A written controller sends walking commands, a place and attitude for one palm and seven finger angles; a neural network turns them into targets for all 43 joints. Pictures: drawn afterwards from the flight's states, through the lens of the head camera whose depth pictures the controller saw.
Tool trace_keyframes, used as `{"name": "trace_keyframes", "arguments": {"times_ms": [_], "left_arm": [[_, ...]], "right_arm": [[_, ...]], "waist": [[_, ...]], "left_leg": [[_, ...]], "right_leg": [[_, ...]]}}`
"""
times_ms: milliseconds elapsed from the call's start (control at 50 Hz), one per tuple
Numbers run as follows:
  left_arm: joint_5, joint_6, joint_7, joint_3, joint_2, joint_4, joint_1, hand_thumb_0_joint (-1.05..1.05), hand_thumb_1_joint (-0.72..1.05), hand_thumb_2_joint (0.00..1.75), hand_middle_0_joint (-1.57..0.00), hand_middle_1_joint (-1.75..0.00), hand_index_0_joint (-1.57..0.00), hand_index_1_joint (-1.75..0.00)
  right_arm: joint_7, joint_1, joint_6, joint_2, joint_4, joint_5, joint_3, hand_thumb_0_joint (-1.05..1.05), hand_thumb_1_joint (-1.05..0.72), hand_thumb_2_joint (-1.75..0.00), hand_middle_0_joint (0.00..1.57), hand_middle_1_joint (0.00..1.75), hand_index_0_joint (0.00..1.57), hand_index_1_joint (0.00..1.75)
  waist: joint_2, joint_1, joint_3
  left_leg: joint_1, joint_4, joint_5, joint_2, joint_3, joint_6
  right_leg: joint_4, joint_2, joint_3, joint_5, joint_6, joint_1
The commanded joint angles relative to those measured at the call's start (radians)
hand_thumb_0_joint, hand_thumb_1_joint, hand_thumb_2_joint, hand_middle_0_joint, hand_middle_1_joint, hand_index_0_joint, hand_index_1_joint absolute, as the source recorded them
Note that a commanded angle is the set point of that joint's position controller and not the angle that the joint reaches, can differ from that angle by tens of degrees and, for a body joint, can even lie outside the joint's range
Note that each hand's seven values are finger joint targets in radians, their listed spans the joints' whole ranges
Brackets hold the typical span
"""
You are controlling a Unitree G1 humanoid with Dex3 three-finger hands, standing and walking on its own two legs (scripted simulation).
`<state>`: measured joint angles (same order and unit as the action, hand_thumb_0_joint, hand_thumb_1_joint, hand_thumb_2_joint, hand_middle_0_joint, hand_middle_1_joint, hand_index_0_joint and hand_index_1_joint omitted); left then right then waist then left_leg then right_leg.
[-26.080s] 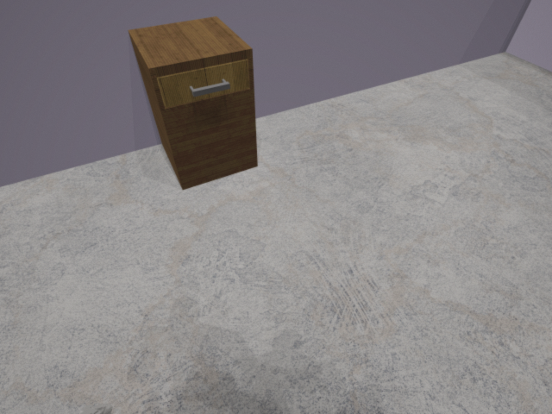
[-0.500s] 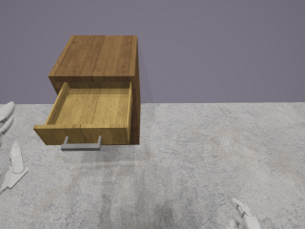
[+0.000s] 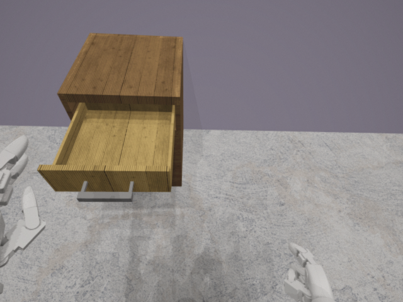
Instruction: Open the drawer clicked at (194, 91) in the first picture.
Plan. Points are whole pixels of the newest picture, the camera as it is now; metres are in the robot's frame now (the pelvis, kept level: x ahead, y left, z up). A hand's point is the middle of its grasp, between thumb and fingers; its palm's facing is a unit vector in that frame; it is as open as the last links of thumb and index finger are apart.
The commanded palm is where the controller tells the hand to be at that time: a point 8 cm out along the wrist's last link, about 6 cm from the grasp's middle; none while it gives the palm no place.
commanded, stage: stop stepping back and stand still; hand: left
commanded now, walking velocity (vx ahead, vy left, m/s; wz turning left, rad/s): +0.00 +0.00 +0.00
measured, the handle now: (107, 190) +0.45 +0.31 -0.22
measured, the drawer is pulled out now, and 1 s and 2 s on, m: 0.30 0.30 0.30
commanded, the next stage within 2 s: let the arm hang, fingers relaxed in 0.14 s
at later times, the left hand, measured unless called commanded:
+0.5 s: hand out of the picture +0.07 +0.19 -0.17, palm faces -0.04 -0.98 -0.18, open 7.4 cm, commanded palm none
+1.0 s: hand out of the picture -0.05 +0.19 -0.17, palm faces +0.01 -0.98 -0.18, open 7.3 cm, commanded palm none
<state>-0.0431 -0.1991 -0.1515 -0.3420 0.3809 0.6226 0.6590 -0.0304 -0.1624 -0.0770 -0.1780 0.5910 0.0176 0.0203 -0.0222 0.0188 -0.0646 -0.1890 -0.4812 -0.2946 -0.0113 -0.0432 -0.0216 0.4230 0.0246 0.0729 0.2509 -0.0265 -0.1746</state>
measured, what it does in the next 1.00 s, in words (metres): stands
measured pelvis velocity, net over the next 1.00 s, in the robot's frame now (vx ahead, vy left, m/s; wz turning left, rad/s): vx -0.02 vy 0.03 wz -0.01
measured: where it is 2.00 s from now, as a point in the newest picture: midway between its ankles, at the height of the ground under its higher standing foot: outside the picture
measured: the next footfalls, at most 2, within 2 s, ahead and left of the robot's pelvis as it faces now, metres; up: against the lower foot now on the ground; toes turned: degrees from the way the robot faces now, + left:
none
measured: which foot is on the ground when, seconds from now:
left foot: down 0.00-1.00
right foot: down 0.00-1.00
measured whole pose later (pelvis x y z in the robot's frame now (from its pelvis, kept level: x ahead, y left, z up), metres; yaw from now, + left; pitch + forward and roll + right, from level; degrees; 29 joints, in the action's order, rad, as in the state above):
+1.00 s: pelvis -0.02 +0.03 +0.00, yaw -1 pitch -2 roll +0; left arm 0.01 0.01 -0.04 0.00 0.13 -1.14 0.32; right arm -0.04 -0.35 0.00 -0.09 1.12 -0.01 0.01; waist 0.01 0.01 -0.07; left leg -0.15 -0.41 -0.24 0.04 -0.07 -0.07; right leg 0.41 -0.02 0.05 0.22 0.01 -0.16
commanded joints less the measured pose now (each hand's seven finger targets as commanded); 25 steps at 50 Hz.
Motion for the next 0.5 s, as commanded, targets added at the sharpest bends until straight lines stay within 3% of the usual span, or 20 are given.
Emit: {"name": "trace_keyframes", "arguments": {"times_ms": [0,100,200,220,240,260,280,300,320,360,380,420,440,480], "left_arm": [[-0.008,-0.063,-0.027,-0.148,0.160,0.227,0.039,0.00,0.90,0.90,-0.20,-0.30,-0.20,-0.30],[-0.012,-0.063,-0.024,-0.140,0.144,0.213,0.061,0.00,0.90,0.90,-0.20,-0.30,-0.20,-0.30],[-0.014,-0.061,-0.026,-0.135,0.140,0.190,0.055,0.00,0.90,0.90,-0.20,-0.30,-0.20,-0.30],[0.096,0.098,0.108,0.260,0.016,-0.659,-0.143,0.00,0.90,0.90,-0.20,-0.30,-0.20,-0.30],[0.096,0.162,0.127,0.227,-0.024,-0.720,-0.121,0.00,0.90,0.90,-0.20,-0.30,-0.20,-0.30],[0.089,0.173,0.134,0.243,-0.046,-0.754,-0.154,0.00,0.90,0.90,-0.20,-0.30,-0.20,-0.30],[0.090,0.178,0.138,0.246,-0.041,-0.797,-0.201,0.00,0.90,0.90,-0.20,-0.30,-0.20,-0.30],[0.092,0.181,0.140,0.255,-0.033,-0.853,-0.246,0.00,0.90,0.90,-0.20,-0.30,-0.20,-0.30],[0.090,0.184,0.140,0.257,-0.029,-0.916,-0.273,0.00,0.90,0.90,-0.20,-0.30,-0.20,-0.30],[0.084,0.193,0.138,0.264,-0.007,-1.059,-0.330,0.00,0.90,0.90,-0.20,-0.30,-0.20,-0.30],[0.080,0.199,0.134,0.270,-0.006,-1.131,-0.354,0.00,0.90,0.90,-0.20,-0.30,-0.20,-0.30],[0.070,0.211,0.128,0.287,-0.023,-1.268,-0.380,0.00,0.90,0.90,-0.20,-0.30,-0.20,-0.30],[0.068,0.213,0.126,0.292,-0.027,-1.330,-0.383,0.00,0.90,0.90,-0.20,-0.30,-0.20,-0.30],[0.062,0.213,0.127,0.300,-0.037,-1.435,-0.368,0.00,0.90,0.90,-0.20,-0.30,-0.20,-0.30]], "right_arm": [[-0.020,0.065,-0.034,-0.129,-0.161,0.000,-0.062,0.00,-0.90,-0.90,0.20,0.30,0.20,0.30],[-0.023,0.066,-0.027,-0.134,-0.166,0.002,-0.067,0.00,-0.90,-0.90,0.20,0.30,0.20,0.30],[-0.027,0.070,-0.022,-0.139,-0.164,0.003,-0.068,0.00,-0.90,-0.90,0.20,0.30,0.20,0.30],[0.059,0.093,-0.064,-0.286,0.066,0.012,-0.115,0.00,-0.90,-0.90,0.20,0.30,0.20,0.30],[0.057,-0.022,-0.021,-0.217,0.093,-0.010,-0.113,0.00,-0.90,-0.90,0.20,0.30,0.20,0.30],[0.051,-0.040,-0.001,-0.194,0.080,-0.020,-0.095,0.00,-0.90,-0.90,0.20,0.30,0.20,0.30],[0.049,-0.032,0.013,-0.191,0.070,-0.027,-0.083,0.00,-0.90,-0.90,0.20,0.30,0.20,0.30],[0.044,-0.025,0.020,-0.183,0.071,-0.034,-0.076,0.00,-0.90,-0.90,0.20,0.30,0.20,0.30],[0.038,-0.023,0.026,-0.192,0.075,-0.038,-0.074,0.00,-0.90,-0.90,0.20,0.30,0.20,0.30],[0.028,-0.019,0.043,-0.186,0.107,-0.040,-0.069,0.00,-0.90,-0.90,0.20,0.30,0.20,0.30],[0.023,-0.022,0.052,-0.176,0.132,-0.040,-0.064,0.00,-0.90,-0.90,0.20,0.30,0.20,0.30],[0.016,-0.027,0.062,-0.154,0.193,-0.042,-0.046,0.00,-0.90,-0.90,0.20,0.30,0.20,0.30],[0.013,-0.031,0.064,-0.146,0.222,-0.041,-0.037,0.00,-0.90,-0.90,0.20,0.30,0.20,0.30],[0.006,-0.044,0.066,-0.134,0.272,-0.035,-0.027,0.00,-0.90,-0.90,0.20,0.30,0.20,0.30]], "waist": [[0.094,-0.006,0.182],[0.097,-0.005,0.174],[0.067,-0.005,0.165],[0.048,0.032,0.057],[0.031,0.017,0.161],[0.024,0.010,0.166],[-0.009,0.002,0.133],[-0.112,-0.003,0.133],[-0.162,-0.010,0.127],[-0.175,-0.011,0.125],[-0.147,-0.010,0.116],[0.051,-0.015,0.076],[0.102,-0.021,0.058],[0.132,-0.030,0.045]], "left_leg": [[0.028,0.064,0.491,-0.083,0.079,0.003],[0.023,0.066,0.489,-0.077,0.072,0.009],[-0.005,0.079,0.381,-0.069,0.076,0.006],[-0.062,-0.075,0.393,-0.071,0.061,0.003],[0.004,-0.061,0.345,-0.087,0.064,0.001],[-0.038,-0.050,0.237,-0.096,0.088,-0.024],[-0.091,-0.026,0.200,-0.096,0.117,-0.045],[-0.096,-0.024,0.228,-0.097,0.132,-0.047],[-0.103,-0.037,0.251,-0.082,0.129,-0.047],[-0.056,-0.039,0.271,-0.050,0.101,-0.029],[-0.031,-0.021,0.281,-0.047,0.099,-0.024],[-0.021,0.047,0.330,-0.069,0.111,-0.024],[-0.034,0.077,0.324,-0.078,0.116,-0.027],[-0.035,0.103,0.278,-0.080,0.116,-0.029]], "right_leg": [[0.015,-0.074,-0.067,-0.428,0.013,0.129],[0.005,-0.070,-0.066,-0.424,0.012,0.128],[-0.027,-0.082,-0.084,-0.383,0.013,0.128],[0.129,-0.154,-0.038,-0.400,-0.014,-0.063],[0.113,-0.138,-0.102,-0.275,-0.021,-0.099],[0.118,-0.133,-0.085,-0.144,-0.015,-0.113],[0.124,-0.119,-0.083,-0.108,-0.011,-0.110],[0.117,-0.114,-0.090,-0.131,-0.010,-0.087],[0.098,-0.133,-0.111,-0.200,-0.017,-0.053],[0.064,-0.167,-0.151,-0.321,-0.037,-0.024],[0.051,-0.170,-0.152,-0.337,-0.039,-0.020],[0.044,-0.134,-0.132,-0.246,-0.020,-0.010],[0.029,-0.119,-0.123,-0.185,-0.012,0.007],[-0.011,-0.111,-0.126,-0.132,-0.011,0.034]]}}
